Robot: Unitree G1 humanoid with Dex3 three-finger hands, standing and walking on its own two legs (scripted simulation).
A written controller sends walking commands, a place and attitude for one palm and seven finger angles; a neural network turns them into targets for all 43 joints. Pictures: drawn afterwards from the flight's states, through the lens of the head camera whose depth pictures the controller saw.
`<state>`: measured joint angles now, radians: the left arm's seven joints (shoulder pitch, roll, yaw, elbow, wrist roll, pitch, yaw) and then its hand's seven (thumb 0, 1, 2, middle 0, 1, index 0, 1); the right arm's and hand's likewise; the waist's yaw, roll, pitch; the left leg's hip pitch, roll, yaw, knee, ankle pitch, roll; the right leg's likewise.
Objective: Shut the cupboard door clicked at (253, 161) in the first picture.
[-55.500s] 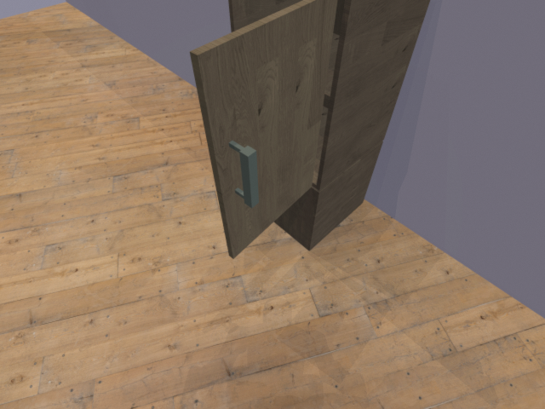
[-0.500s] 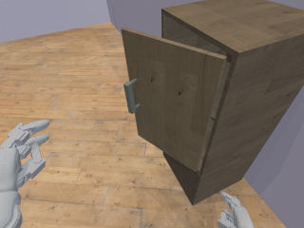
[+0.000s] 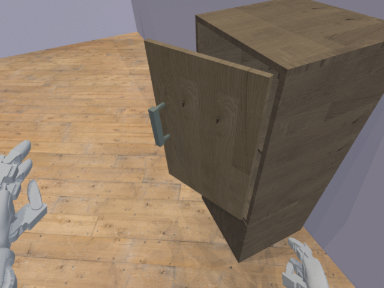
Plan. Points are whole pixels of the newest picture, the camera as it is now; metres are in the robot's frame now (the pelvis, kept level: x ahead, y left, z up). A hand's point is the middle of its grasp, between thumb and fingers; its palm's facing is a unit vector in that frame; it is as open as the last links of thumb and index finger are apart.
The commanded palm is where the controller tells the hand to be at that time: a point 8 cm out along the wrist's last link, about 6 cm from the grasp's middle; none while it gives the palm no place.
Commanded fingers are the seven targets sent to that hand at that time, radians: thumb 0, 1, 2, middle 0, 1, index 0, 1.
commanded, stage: step back with the hand held close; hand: left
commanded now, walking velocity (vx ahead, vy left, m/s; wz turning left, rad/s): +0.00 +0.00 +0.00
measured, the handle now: (161, 124) +0.62 +0.19 -0.02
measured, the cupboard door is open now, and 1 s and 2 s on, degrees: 27 27 27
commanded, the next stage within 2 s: stop stepping back and stand still in 1.24 s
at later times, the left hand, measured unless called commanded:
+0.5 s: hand (12, 222) +0.16 +0.30 +0.15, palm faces +0.37 -0.78 -0.50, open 7.4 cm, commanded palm +0.10 +0.33 +0.17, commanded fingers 0.00 0.90 0.90 -0.20 -0.30 -0.20 -0.30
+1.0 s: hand out of the picture +0.06 +0.32 +0.16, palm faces +0.50 -0.77 -0.40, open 7.4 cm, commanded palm +0.00 +0.35 +0.17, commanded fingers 0.00 0.90 0.90 -0.20 -0.30 -0.20 -0.30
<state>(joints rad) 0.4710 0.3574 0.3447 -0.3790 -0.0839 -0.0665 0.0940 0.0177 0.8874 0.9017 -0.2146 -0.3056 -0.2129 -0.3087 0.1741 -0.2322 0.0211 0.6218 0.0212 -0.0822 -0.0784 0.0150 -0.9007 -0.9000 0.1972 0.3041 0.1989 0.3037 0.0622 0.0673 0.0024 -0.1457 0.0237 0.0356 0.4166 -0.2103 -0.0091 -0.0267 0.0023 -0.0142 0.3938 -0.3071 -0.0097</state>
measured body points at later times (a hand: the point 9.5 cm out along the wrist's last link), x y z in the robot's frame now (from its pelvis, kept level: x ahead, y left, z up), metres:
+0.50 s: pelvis -0.04 +0.04 +0.00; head -0.03 +0.03 +0.45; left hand +0.14 +0.34 +0.18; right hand +0.15 -0.21 -0.08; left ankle +0.01 +0.13 -0.74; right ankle -0.06 -0.11 -0.74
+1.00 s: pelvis -0.13 +0.05 -0.02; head -0.13 +0.06 +0.43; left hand +0.03 +0.36 +0.18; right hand +0.05 -0.19 -0.10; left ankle +0.01 +0.13 -0.74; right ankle -0.07 -0.11 -0.74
